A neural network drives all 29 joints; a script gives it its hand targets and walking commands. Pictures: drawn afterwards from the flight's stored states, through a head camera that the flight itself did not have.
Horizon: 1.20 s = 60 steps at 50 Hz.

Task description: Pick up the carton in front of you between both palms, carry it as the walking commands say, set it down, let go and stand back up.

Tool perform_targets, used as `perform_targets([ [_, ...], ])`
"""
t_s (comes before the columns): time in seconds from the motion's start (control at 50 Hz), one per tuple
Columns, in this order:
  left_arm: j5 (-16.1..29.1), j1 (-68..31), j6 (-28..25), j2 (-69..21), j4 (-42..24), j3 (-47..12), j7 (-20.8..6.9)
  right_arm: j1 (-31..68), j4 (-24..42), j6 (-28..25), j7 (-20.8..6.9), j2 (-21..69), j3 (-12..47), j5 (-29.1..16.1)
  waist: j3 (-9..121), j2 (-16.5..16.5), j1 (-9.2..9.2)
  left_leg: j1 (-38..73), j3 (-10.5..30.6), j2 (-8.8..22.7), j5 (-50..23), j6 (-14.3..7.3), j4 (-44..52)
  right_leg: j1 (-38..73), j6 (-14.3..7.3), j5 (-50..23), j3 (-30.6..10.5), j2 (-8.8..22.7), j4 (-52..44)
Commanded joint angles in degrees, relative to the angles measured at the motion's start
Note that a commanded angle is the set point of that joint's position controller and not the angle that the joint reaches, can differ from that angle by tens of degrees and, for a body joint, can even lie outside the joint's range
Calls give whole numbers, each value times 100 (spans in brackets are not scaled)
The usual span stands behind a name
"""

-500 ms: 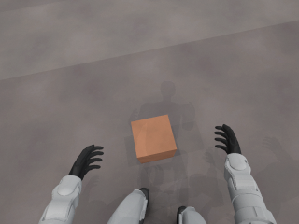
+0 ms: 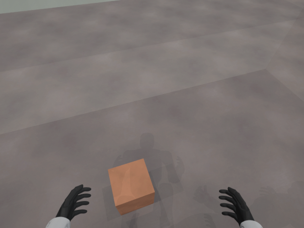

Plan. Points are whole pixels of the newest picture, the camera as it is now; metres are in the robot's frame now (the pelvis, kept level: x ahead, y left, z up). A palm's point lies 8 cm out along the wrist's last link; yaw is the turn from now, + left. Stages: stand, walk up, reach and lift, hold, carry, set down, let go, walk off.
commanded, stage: let go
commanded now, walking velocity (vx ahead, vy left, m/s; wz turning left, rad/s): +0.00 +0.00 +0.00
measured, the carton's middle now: (132, 187) +0.41 +0.12 -0.65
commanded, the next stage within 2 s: stand in 0.38 s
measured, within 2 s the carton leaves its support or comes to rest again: neither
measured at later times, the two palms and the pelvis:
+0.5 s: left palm out of the picture +0.13 +0.29 -0.09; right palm out of the picture +0.12 -0.23 -0.08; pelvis -0.02 +0.03 -0.01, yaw +0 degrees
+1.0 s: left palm (36, 224) +0.15 +0.32 -0.11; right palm out of the picture +0.12 -0.25 -0.08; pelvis +0.01 +0.04 -0.01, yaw -2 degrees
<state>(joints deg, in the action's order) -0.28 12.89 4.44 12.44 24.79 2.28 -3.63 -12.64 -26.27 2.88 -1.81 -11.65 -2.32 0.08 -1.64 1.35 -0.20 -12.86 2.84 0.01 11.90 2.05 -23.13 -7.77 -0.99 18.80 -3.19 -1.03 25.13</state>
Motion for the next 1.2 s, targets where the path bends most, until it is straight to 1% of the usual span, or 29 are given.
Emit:
perform_targets([
  [0.0,-98,1,231,763,-595,199,200,-4,470,-173,65,-231,82,-131,789,196,-33,732,-393,-564,-1529,-95,-299,-58,454,-3685,60,66,-143],
  [0.04,-76,-26,303,749,-596,176,244,112,510,-158,77,-316,96,-154,587,163,-104,620,-405,-578,-1284,-111,-300,-152,457,-3436,52,85,-169],
  [0.08,-82,-91,376,713,-622,143,259,233,528,-123,81,-403,78,-143,396,128,-128,627,-416,-572,-1132,-112,-328,-300,418,-2931,91,59,-233],
  [0.14,-106,-199,501,675,-729,116,270,227,488,-22,66,-476,-1,-93,192,125,-72,809,-429,-557,-950,-105,-322,-517,334,-2195,163,5,-352],
  [0.18,-122,-252,588,657,-801,104,275,194,437,53,45,-488,-42,-64,93,116,-19,956,-428,-542,-845,-98,-293,-622,288,-1857,209,-16,-415],
  [0.26,-140,-309,736,615,-915,77,287,193,374,166,-10,-501,-107,-30,-21,33,60,1179,-392,-500,-686,-81,-215,-708,208,-1400,282,-46,-473],
  [0.36,-141,-357,872,552,-1005,55,285,304,421,232,-79,-526,-125,0,-75,-128,96,1355,-320,-426,-530,-37,-125,-717,122,-949,362,-64,-456],
  [0.38,-237,-578,379,1195,-166,204,464,178,-443,95,143,-1190,-300,340,-155,774,73,66,98,182,86,-101,-230,-888,261,237,117,154,-315],
  [0.4,-279,-366,162,1154,-104,205,499,97,-411,13,208,-1371,-385,377,-139,578,94,-89,201,207,678,-159,-143,-838,200,720,-50,184,-304],
  [0.42,-332,-347,21,1109,-11,199,482,198,-484,-52,217,-1370,-372,388,-165,270,98,-332,274,233,1202,-195,-41,-891,171,1006,-133,192,-268],
  [0.44,-354,-347,-91,1100,71,206,453,261,-548,-117,215,-1362,-368,381,-153,4,75,-512,376,260,1583,-243,79,-809,138,1042,-169,196,-187],
  [0.46,-344,-328,-176,1085,168,201,431,362,-597,-169,219,-1329,-351,365,-112,-202,44,-638,468,293,1762,-282,170,-699,113,905,-178,195,-68],
  [0.48,-326,-294,-246,1090,289,186,392,432,-667,-209,204,-1329,-346,352,49,-352,17,-633,504,327,1689,-329,209,-572,96,599,-172,200,26],
  [0.5,-322,-266,-305,1109,399,185,370,482,-732,-238,194,-1326,-340,337,137,-415,3,-614,516,351,1520,-360,204,-470,95,329,-166,214,81],
  [0.54,-318,-247,-391,1188,601,186,359,501,-859,-274,176,-1326,-328,308,267,-399,12,-457,475,368,953,-391,79,-386,101,-89,-207,267,72],
  [0.62,-274,-262,-467,1357,893,163,406,382,-1080,-298,187,-1388,-308,252,499,-304,88,81,327,373,-691,-368,-313,-352,131,-971,-287,362,5],
  [0.66,-236,-236,-480,1405,1007,144,447,319,-1173,-305,216,-1440,-296,223,612,-270,105,290,285,383,-1321,-362,-441,-284,156,-1399,-280,379,27],
  [0.7,-208,-198,-482,1439,1109,129,483,294,-1249,-305,246,-1495,-282,206,667,-252,101,410,272,401,-1681,-363,-490,-213,175,-1680,-258,387,52],
  [0.76,-189,-166,-476,1480,1259,114,521,310,-1360,-301,279,-1558,-260,194,667,-226,83,491,266,418,-1983,-369,-507,-132,190,-1923,-237,403,64],
  [0.84,-176,-192,-474,1509,1415,105,546,368,-1488,-307,301,-1596,-234,183,636,-171,67,548,259,427,-2157,-382,-488,-73,200,-2067,-228,430,43],
  [0.92,-170,-257,-479,1526,1541,100,556,442,-1602,-313,309,-1609,-219,177,598,-131,65,581,265,432,-2149,-394,-436,-43,200,-2064,-227,452,-11],
  [1.18,-171,-367,-514,1632,1933,74,538,641,-2000,-329,289,-1679,-180,165,375,-119,78,569,333,457,-1453,-405,-129,-32,159,-1544,-294,533,-345],
])
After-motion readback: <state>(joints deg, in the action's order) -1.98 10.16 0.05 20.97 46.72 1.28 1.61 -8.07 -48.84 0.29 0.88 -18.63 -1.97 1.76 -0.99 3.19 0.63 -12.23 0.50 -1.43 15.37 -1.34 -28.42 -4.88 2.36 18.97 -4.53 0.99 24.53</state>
